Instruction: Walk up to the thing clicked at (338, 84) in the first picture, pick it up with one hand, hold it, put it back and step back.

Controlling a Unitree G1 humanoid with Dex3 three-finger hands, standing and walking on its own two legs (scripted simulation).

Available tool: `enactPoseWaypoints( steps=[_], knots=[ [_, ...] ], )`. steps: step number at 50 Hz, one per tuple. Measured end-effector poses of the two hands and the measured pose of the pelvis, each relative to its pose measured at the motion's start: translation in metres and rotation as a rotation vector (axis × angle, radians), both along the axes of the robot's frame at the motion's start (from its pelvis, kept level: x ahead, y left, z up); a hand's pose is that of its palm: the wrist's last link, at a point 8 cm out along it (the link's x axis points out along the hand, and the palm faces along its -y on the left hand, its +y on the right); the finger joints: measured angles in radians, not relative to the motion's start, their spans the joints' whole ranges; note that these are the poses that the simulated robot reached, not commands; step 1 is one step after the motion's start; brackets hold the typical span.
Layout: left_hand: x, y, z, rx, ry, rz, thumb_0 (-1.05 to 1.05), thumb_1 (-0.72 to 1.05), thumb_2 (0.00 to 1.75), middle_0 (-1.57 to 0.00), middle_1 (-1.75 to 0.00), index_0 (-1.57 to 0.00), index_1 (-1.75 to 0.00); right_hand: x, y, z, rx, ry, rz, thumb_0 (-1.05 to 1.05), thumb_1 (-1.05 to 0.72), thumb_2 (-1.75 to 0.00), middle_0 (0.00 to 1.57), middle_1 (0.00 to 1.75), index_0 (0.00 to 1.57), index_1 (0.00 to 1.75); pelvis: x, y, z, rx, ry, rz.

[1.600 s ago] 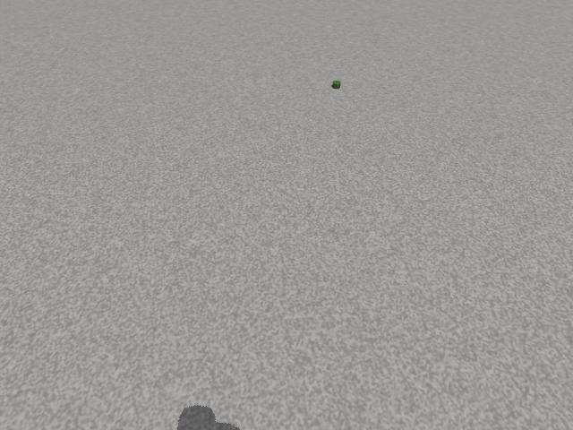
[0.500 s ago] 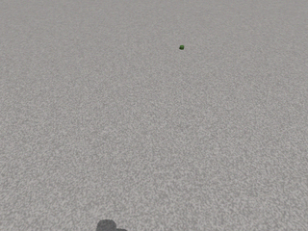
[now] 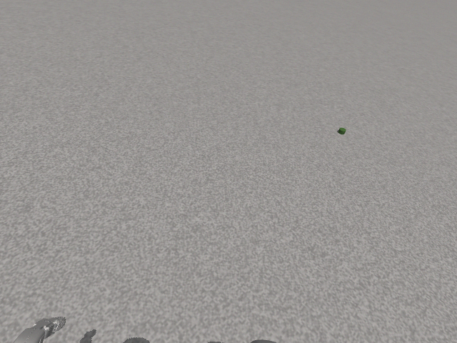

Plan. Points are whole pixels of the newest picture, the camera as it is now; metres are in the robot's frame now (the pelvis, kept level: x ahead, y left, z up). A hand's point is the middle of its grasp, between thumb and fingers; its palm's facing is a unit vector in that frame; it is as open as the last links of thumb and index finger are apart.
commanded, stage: walk up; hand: left
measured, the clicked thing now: (342, 131) +1.87 -1.08 -0.75
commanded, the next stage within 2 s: none
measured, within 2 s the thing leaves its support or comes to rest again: neither
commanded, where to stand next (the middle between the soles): +1.85 -1.47 m, yaw +48 degrees
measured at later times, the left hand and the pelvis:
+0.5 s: hand (150, 305) +0.24 +0.14 -0.12, palm faces +0.29 -0.89 -0.37, open 7.4 cm; pelvis +0.24 -0.16 +0.00, yaw +16 degrees
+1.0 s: hand (204, 213) +0.50 +0.04 -0.16, palm faces +0.32 -0.91 -0.25, open 7.4 cm; pelvis +0.50 -0.25 -0.02, yaw +25 degrees
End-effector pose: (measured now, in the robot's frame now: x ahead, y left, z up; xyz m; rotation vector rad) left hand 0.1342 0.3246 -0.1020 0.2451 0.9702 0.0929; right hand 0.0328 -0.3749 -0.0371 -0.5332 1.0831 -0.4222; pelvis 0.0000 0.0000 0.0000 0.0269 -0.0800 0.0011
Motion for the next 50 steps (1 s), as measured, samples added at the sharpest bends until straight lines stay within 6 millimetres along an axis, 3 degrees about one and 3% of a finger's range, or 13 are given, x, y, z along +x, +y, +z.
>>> enactPoseWaypoints(
  steps=[5, 10, 13, 16, 20, 22, 28, 32, 35, 38, 41, 45, 50],
  knots=[
    [0.002, -0.009, 0.008, -0.011, 0.035, 0.053, 0.01, 0.9, 0.9, -0.2, -0.3, -0.2, -0.3, 0.056, 0.006, -0.004, 0.052, 0.017, 0.095, 0.01, -0.9, -0.9, 0.21, 0.3, 0.2, 0.3, 0.037, -0.014, 0.011, -0.024, 0.021, 0.069],
    [0.006, -0.012, 0.008, 0.04, 0.088, 0.153, 0.01, 0.9, 0.9, -0.2, -0.3, -0.2, -0.3, 0.126, -0.009, -0.01, 0.082, 0.014, 0.179, 0.01, -0.9, -0.9, 0.21, 0.3, 0.21, 0.3, 0.082, -0.044, 0.009, -0.007, 0.045, 0.111],
    [0.017, -0.023, 0.007, 0.074, 0.122, 0.21, 0.01, 0.9, 0.9, -0.2, -0.3, -0.2, -0.3, 0.17, -0.03, -0.015, 0.084, 0.009, 0.223, 0.01, -0.9, -0.9, 0.21, 0.3, 0.21, 0.3, 0.113, -0.068, 0.004, 0.013, 0.063, 0.134],
    [0.04, -0.044, 0.006, 0.104, 0.128, 0.248, 0.01, 0.91, 0.9, -0.2, -0.3, -0.19, -0.3, 0.218, -0.061, -0.027, 0.072, 0.024, 0.267, 0.01, -0.89, -0.9, 0.21, 0.3, 0.21, 0.3, 0.147, -0.095, -0.006, 0.036, 0.08, 0.161],
    [0.076, -0.087, 0.005, 0.141, 0.097, 0.282, 0.01, 0.91, 0.9, -0.19, -0.3, -0.19, -0.3, 0.291, -0.11, -0.056, 0.046, 0.057, 0.308, 0.01, -0.9, -0.9, 0.21, 0.3, 0.21, 0.3, 0.192, -0.133, -0.024, -0.006, 0.084, 0.204],
    [0.083, -0.113, 0.008, 0.137, 0.084, 0.309, 0.01, 0.91, 0.9, -0.2, -0.3, -0.19, -0.3, 0.328, -0.118, -0.064, 0.043, 0.084, 0.329, 0.01, -0.9, -0.9, 0.21, 0.3, 0.2, 0.3, 0.211, -0.144, -0.023, -0.015, 0.09, 0.243],
    [0.074, -0.169, 0.024, 0.107, 0.191, 0.439, 0.01, 0.9, 0.9, -0.2, -0.3, -0.2, -0.3, 0.439, -0.091, -0.054, 0.15, 0.051, 0.461, 0.01, -0.91, -0.9, 0.2, 0.3, 0.2, 0.3, 0.277, -0.169, 0.006, -0.001, 0.096, 0.297],
    [0.073, -0.192, 0.014, 0.097, 0.278, 0.509, 0.01, 0.9, 0.9, -0.2, -0.3, -0.2, -0.3, 0.508, -0.075, -0.051, 0.181, 0.026, 0.558, 0.01, -0.9, -0.9, 0.2, 0.3, 0.2, 0.3, 0.319, -0.186, 0.003, -0.028, 0.082, 0.338],
    [0.085, -0.207, -0.002, 0.067, 0.318, 0.544, 0.01, 0.9, 0.9, -0.2, -0.3, -0.2, -0.3, 0.557, -0.064, -0.051, 0.183, 0.009, 0.61, 0.01, -0.9, -0.9, 0.21, 0.3, 0.2, 0.3, 0.354, -0.194, -0.005, -0.035, 0.073, 0.369],
    [0.111, -0.217, -0.027, 0.043, 0.329, 0.555, 0.01, 0.9, 0.9, -0.2, -0.3, -0.2, -0.3, 0.598, -0.065, -0.056, 0.156, -0.035, 0.627, 0.01, -0.9, -0.9, 0.21, 0.3, 0.2, 0.3, 0.392, -0.195, -0.023, -0.037, 0.062, 0.38],
    [0.156, -0.228, -0.047, 0.021, 0.32, 0.527, 0.01, 0.9, 0.9, -0.2, -0.3, -0.2, -0.3, 0.62, -0.083, -0.058, 0.113, -0.066, 0.582, 0.0, -0.9, -0.9, 0.21, 0.3, 0.2, 0.3, 0.421, -0.201, -0.033, -0.001, 0.054, 0.402],
    [0.238, -0.24, -0.047, -0.01, 0.24, 0.424, 0.01, 0.9, 0.9, -0.2, -0.3, -0.2, -0.3, 0.624, -0.123, -0.043, 0.073, -0.061, 0.488, 0.0, -0.9, -0.9, 0.21, 0.3, 0.2, 0.3, 0.455, -0.218, -0.025, 0.011, 0.029, 0.398],
    [0.342, -0.243, -0.03, -0.007, 0.056, 0.384, 0.01, 0.9, 0.9, -0.2, -0.3, -0.2, -0.3, 0.628, -0.183, -0.024, 0.013, 0.062, 0.471, 0.0, -0.9, -0.9, 0.21, 0.3, 0.2, 0.3, 0.501, -0.251, -0.015, 0.005, 0.019, 0.434]
  ],
)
